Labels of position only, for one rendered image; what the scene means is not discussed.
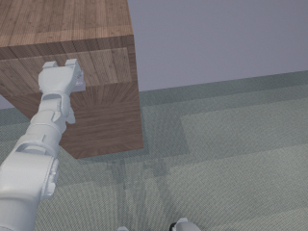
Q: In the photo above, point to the handle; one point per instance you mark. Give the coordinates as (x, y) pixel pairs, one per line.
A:
(80, 84)

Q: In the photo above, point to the cabinet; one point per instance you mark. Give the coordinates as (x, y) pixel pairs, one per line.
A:
(108, 116)

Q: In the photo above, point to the drawer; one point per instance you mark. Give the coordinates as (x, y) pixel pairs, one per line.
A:
(101, 67)

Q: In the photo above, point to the left robot upper arm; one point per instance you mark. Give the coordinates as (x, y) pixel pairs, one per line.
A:
(26, 180)

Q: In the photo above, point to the right robot thigh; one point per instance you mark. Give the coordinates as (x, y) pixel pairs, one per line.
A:
(185, 226)

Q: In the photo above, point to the right robot shin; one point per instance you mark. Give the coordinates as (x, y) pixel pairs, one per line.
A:
(182, 220)

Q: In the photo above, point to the robot left hand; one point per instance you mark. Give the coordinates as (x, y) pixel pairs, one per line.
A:
(60, 78)

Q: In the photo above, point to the left robot forearm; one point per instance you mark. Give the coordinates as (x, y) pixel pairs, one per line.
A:
(46, 127)

